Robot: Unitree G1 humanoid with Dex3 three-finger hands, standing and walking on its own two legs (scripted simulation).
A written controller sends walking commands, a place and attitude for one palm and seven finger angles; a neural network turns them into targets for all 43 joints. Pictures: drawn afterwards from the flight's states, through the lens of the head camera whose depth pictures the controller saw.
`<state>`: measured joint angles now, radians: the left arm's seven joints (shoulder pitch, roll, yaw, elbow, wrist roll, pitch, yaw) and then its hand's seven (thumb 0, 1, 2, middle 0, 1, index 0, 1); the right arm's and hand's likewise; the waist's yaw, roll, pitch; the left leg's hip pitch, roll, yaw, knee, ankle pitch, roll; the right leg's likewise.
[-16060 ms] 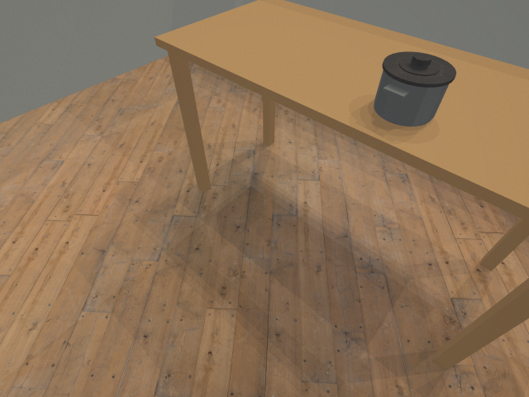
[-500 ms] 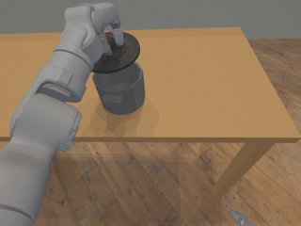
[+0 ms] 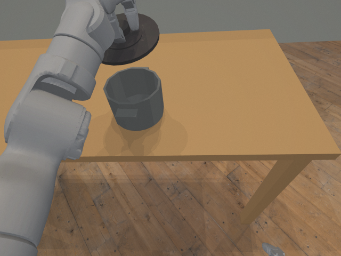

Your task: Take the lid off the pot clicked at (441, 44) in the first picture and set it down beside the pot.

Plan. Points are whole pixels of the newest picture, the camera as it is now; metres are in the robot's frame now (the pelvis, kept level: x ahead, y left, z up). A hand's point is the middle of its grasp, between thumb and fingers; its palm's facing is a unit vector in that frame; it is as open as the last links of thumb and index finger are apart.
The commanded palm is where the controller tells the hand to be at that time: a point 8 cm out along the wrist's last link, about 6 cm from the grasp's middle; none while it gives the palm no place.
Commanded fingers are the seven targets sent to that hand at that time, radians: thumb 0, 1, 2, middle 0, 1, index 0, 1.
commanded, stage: lift the lid straight up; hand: left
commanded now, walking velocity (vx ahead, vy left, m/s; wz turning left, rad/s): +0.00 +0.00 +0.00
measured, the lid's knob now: (119, 28) +0.53 +0.08 +0.27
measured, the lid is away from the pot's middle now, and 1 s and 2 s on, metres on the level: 0.01 0.08 0.20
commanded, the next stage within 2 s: move the lid sideways beside the pot in 0.38 s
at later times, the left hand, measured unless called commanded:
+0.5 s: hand (102, 17) +0.49 +0.10 +0.31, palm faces -0.18 -0.08 -0.98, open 6.7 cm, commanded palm +0.47 +0.10 +0.38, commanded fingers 0.00 0.78 0.83 -0.86 -1.05 -0.91 -1.08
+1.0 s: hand (71, 21) +0.49 +0.16 +0.30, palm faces -0.17 -0.07 -0.98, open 6.6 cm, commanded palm +0.48 +0.16 +0.38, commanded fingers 0.00 0.78 0.83 -0.86 -1.05 -0.91 -1.08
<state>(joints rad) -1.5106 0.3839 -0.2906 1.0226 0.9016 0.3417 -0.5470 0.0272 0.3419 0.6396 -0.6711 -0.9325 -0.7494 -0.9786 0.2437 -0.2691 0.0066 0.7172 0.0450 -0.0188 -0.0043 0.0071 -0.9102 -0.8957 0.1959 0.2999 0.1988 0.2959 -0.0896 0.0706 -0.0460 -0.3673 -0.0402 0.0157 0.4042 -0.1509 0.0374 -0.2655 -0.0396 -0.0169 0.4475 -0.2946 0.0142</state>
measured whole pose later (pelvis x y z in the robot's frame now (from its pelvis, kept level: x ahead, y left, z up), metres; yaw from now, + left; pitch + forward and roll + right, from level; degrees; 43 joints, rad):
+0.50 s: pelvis +0.00 +0.00 +0.00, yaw +1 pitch +6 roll +0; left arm -1.54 0.42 -0.33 0.98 0.91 0.37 -0.59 0.03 0.34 0.64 -0.67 -0.93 -0.75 -0.98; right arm 0.23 -0.27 0.00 0.71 0.05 -0.01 0.00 0.01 -0.91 -0.90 0.20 0.30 0.20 0.30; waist -0.08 0.06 -0.05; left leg -0.37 -0.04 0.00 0.41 -0.16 0.04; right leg -0.25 -0.04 -0.03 0.44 -0.30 0.01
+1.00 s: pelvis +0.00 +0.00 +0.00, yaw +0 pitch +7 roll +0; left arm -1.49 0.55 -0.29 0.95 0.95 0.30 -0.61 0.04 0.34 0.64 -0.67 -0.93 -0.76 -0.98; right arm 0.25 -0.28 0.00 0.69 0.06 0.05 -0.01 0.01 -0.91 -0.90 0.20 0.30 0.20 0.30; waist -0.09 0.04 -0.04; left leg -0.38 -0.03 0.00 0.42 -0.16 0.04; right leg -0.26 -0.03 -0.03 0.43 -0.29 0.01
